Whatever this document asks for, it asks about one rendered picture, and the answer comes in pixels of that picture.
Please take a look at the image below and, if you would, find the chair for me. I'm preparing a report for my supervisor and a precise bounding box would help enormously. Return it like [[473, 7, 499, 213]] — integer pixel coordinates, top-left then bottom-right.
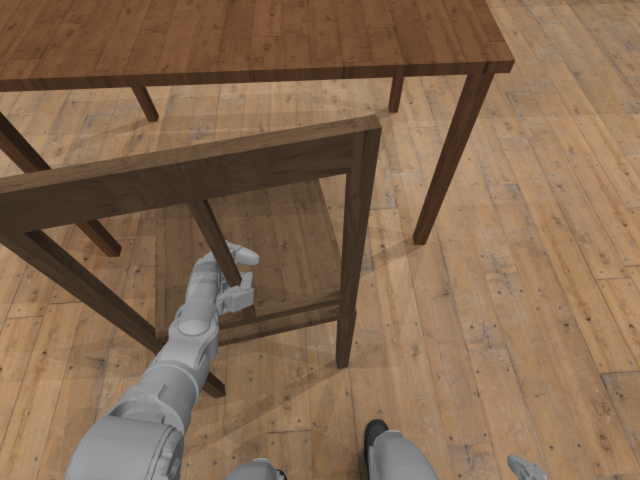
[[0, 114, 382, 398]]

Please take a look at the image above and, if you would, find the left robot forearm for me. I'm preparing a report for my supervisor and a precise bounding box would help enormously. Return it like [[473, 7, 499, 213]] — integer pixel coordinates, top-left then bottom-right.
[[64, 300, 219, 480]]

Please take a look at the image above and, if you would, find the robot left shin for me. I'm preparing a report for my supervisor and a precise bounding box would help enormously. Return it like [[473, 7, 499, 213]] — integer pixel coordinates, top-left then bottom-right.
[[252, 458, 274, 467]]

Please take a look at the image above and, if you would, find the robot right hand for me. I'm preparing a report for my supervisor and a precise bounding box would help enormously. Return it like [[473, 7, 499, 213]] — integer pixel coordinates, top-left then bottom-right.
[[507, 454, 547, 480]]

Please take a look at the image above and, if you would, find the right robot foot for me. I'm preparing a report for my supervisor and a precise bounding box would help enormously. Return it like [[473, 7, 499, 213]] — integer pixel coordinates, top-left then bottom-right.
[[364, 419, 389, 480]]

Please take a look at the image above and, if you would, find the robot left hand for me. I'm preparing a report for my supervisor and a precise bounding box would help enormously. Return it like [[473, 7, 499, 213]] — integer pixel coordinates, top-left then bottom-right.
[[185, 240, 260, 316]]

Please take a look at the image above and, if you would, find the robot left upper arm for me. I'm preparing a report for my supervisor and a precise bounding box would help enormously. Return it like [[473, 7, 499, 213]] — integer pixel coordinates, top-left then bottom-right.
[[69, 415, 184, 480]]

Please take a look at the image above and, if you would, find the table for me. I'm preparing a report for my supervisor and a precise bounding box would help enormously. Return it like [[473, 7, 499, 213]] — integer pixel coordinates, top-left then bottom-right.
[[0, 0, 515, 257]]

